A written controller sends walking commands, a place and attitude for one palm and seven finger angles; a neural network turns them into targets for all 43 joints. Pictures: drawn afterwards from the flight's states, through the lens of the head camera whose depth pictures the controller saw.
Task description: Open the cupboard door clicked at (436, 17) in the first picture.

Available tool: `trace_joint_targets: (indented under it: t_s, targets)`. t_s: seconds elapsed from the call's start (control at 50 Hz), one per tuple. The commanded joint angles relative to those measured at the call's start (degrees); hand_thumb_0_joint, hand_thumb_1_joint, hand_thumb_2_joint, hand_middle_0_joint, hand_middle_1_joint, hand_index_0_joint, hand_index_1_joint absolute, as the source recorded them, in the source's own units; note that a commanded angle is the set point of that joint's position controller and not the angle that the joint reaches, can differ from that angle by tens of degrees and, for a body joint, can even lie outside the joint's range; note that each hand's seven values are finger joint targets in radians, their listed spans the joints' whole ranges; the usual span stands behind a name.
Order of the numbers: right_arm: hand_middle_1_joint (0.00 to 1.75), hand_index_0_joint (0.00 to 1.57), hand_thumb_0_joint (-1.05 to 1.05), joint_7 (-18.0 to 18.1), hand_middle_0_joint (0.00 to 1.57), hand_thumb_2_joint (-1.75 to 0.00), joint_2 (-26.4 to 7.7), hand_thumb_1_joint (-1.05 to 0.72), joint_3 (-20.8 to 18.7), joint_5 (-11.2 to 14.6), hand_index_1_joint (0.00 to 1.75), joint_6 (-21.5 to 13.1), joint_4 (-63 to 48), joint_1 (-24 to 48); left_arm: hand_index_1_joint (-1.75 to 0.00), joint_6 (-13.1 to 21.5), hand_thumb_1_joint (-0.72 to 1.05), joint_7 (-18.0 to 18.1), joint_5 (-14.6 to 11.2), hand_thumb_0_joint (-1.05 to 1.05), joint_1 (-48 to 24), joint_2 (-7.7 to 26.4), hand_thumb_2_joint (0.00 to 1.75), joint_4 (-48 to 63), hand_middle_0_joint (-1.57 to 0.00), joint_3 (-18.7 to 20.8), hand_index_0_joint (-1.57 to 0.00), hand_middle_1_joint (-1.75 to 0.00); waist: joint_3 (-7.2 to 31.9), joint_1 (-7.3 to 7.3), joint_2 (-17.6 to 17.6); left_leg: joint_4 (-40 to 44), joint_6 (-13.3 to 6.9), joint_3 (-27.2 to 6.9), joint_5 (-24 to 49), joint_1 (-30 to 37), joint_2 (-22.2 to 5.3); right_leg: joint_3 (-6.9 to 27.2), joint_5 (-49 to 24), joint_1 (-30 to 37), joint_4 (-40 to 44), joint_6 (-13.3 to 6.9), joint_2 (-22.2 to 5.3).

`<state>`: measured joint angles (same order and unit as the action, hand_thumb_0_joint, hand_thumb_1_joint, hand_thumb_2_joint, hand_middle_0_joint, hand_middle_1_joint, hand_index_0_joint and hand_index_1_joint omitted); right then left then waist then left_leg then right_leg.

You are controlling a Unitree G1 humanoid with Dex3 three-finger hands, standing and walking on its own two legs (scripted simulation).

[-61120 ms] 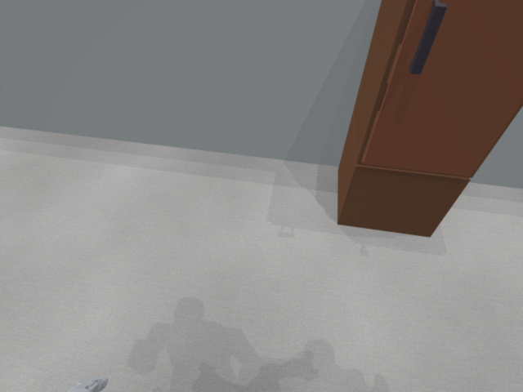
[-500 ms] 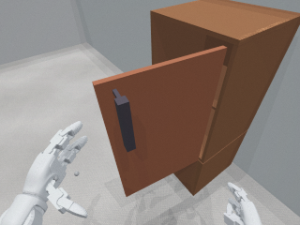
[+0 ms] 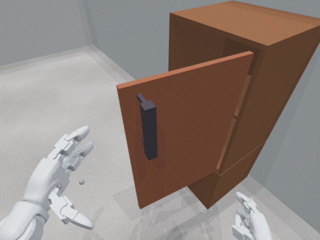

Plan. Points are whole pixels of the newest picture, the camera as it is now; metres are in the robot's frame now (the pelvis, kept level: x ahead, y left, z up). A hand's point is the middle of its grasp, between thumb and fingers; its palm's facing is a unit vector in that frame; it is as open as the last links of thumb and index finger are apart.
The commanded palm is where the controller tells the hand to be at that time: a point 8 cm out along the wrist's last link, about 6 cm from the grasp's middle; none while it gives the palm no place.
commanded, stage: draw the hand back to the body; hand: left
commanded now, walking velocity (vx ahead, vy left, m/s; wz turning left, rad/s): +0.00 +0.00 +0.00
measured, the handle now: (145, 127) +0.34 +0.07 +0.15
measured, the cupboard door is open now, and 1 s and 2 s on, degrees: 82 82 82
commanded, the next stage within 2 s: step back with the hand held close in 1.12 s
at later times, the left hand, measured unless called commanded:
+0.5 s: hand (62, 160) +0.23 +0.23 +0.15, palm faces +0.34 -0.86 -0.39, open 12.0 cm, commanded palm +0.18 +0.28 +0.17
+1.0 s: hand (63, 155) +0.24 +0.23 +0.15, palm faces +0.38 -0.83 -0.41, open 7.6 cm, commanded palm +0.19 +0.28 +0.18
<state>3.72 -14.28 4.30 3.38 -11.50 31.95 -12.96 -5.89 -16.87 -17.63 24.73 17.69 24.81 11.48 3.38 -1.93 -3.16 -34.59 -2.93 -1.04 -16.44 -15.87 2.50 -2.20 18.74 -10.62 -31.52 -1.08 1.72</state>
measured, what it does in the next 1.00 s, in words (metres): stands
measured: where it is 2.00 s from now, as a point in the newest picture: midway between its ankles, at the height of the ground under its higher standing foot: outside the picture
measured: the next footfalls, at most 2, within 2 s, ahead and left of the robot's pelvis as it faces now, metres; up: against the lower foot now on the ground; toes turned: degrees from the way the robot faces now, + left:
none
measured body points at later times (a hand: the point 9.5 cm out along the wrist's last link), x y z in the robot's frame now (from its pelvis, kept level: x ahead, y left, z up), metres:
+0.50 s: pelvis +0.03 +0.00 +0.01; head +0.02 -0.02 +0.46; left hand +0.20 +0.27 +0.18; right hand +0.20 -0.22 -0.08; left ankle +0.02 +0.08 -0.73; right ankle -0.02 -0.11 -0.73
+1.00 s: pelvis +0.04 -0.02 +0.01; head +0.03 -0.04 +0.46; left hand +0.21 +0.27 +0.18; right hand +0.22 -0.25 -0.07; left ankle +0.02 +0.08 -0.73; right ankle -0.02 -0.11 -0.73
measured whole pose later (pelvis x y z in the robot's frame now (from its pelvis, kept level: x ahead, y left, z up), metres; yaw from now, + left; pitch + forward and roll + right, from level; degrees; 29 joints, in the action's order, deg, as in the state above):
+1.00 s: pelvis +0.04 -0.02 +0.01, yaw -2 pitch -2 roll +0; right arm 3.5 -13.9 0.8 1.0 -1.3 34.8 -10.3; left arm 3.0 5.7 -4.5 27.8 19.9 21.3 17.7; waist 0.3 -3.4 -3.6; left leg -23.9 -1.4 0.1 -14.7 -7.0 1.3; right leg -0.4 16.2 -2.4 -20.8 -2.5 2.9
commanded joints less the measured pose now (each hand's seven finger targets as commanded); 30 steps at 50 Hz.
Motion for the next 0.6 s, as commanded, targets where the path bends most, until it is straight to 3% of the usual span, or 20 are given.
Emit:
trace_joint_targets:
  t_s: [0.0,0.02,0.04,0.06,0.08,0.14,0.16,0.24,0.26,0.32,0.5,0.58]
  targets:
    - [0.3,0.2,0.0,0.65,0.2,-0.9,-6.4,-0.9,-2.9,0.15,0.3,-3.71,-10.57,9.47,-0.3,3.5,-0.36,0.51,-1.49,0.0,-7.97,8.57,0.36,12.84,-0.16,8.01,-0.16,-0.3,2.37,-0.48,-0.6,7.45,1.34,-3.69,5.7,6.09,-2.59,-1.86,-5.73,-6.22,5.76,-0.24,0.2]
    - [0.3,0.2,0.0,0.61,0.2,-0.9,-6.44,-0.9,-2.9,0.2,0.3,-3.89,-10.69,9.41,-0.3,3.74,-0.32,0.25,-1.8,0.0,-8.42,8.5,0.37,13.85,-0.16,7.93,-0.16,-0.3,3.37,-0.4,-1.01,7.42,1.4,-3.76,6.14,6.71,-2.56,-2.0,-6.19,-6.15,5.71,-0.19,0.23]
    - [0.3,0.2,0.0,1.34,0.2,-0.9,-4.63,-0.9,-2.49,-1.3,0.3,-3.18,-11.03,10.56,-0.3,7.69,-0.29,10.38,7.52,0.0,-9.4,11.07,0.39,19.97,-0.16,6.53,-0.16,-0.3,-1.83,-2.16,-2.05,9.33,1.59,-4.81,2.39,4.09,-2.78,1.2,-4.33,-5.08,8.32,-0.77,-0.04]
    - [0.3,0.2,0.0,1.61,0.2,-0.9,-4.79,-0.9,-2.7,-1.77,0.3,-2.99,-9.82,9.68,-0.3,8.4,-0.26,15.06,8.74,0.0,-4.87,8.76,0.4,16.54,-0.16,5.85,-0.16,-0.3,-4.69,-1.18,0.05,10.06,1.97,-4.76,-1.91,3.6,-3.26,1.71,-1.61,-6.43,10.08,-0.94,-0.52]
    - [0.3,0.2,0.0,1.47,0.2,-0.9,-4.8,-0.9,-2.63,-2.08,0.3,-2.47,-9.87,9.4,-0.3,8.15,-0.22,16.65,9.28,0.0,-2.33,4.25,0.42,15.2,-0.16,2.09,-0.16,-0.3,-5.46,-0.58,-0.07,10.99,2.08,-5.16,-3.41,3.35,-3.23,1.6,-0.94,-6.33,9.98,-1.03,-0.78]
    - [0.3,0.2,0.0,1.17,0.2,-0.9,-5.0,-0.9,-3.18,-2.27,0.3,-0.34,-8.97,8.54,-0.3,9.78,-0.12,20.81,11.92,0.0,-1.08,5.92,0.47,15.04,-0.16,3.03,-0.16,-0.3,-3.43,-0.66,-2.56,12.8,2.08,-4.96,-3.51,4.74,-3.8,1.89,-1.71,-3.24,9.89,-1.14,-0.95]
    - [0.3,0.2,0.0,1.27,0.2,-0.9,-5.37,-0.9,-3.43,-2.43,0.3,-0.18,-8.41,8.29,-0.3,10.47,-0.08,21.92,12.56,0.0,-0.94,7.99,0.48,15.02,-0.16,4.48,-0.16,-0.3,-2.61,-0.75,-0.4,12.61,1.96,-4.51,-2.52,5.11,-3.89,1.96,-2.26,-2.21,10.35,-1.06,-0.94]
    - [0.3,0.2,0.0,1.31,0.2,-0.9,-4.91,-0.9,-3.86,-2.69,0.3,0.83,-7.79,8.46,-0.3,12.37,0.06,23.8,13.84,0.0,-2.19,8.66,0.54,15.83,-0.17,5.34,-0.17,-0.3,0.49,-0.59,-1.05,12.66,1.69,-3.18,2.92,8.85,-3.8,2.06,-4.67,-0.32,11.38,-0.92,-1.28]
    - [0.3,0.2,0.0,1.35,0.2,-0.9,-5.31,-0.9,-3.88,-2.86,0.3,0.87,-7.3,8.58,-0.3,12.75,0.09,24.24,14.19,0.0,-2.92,10.07,0.55,16.16,-0.17,6.08,-0.17,-0.3,0.53,-0.6,-1.08,12.71,1.71,-3.26,3.59,9.08,-3.85,2.17,-5.17,0.26,11.68,-0.99,-1.26]
    - [0.3,0.2,0.0,1.22,0.2,-0.9,-5.05,-0.9,-3.97,-2.91,0.3,1.28,-6.64,8.69,-0.3,13.21,0.2,24.76,14.38,0.0,-2.35,9.16,0.6,15.13,-0.18,6.03,-0.18,-0.3,0.27,-0.6,-2.14,12.93,1.86,-3.16,8.62,10.58,-3.91,1.78,-8.41,1.12,11.59,-1.04,-1.28]
    - [0.3,0.2,0.0,0.5,0.2,-0.9,-5.11,-0.9,-5.0,-2.84,0.3,4.08,-6.1,8.83,-0.3,13.38,0.51,24.18,13.61,0.0,2.28,11.04,0.74,9.84,-0.19,10.86,-0.19,-0.3,1.37,-1.63,3.46,11.69,1.63,-0.9,21.12,12.56,-4.0,1.9,-19.24,4.27,11.45,-0.5,-1.53]
    - [0.3,0.2,0.0,0.33,0.2,-0.9,-4.95,-0.9,-5.15,-2.65,0.3,5.0,-5.98,8.65,-0.3,13.44,0.65,24.04,13.56,0.0,0.81,12.41,0.8,10.79,-0.19,12.51,-0.19,-0.3,2.47,-1.56,-0.31,10.85,1.73,-0.42,26.6,14.23,-4.03,2.23,-23.36,4.9,11.46,-0.27,-1.85]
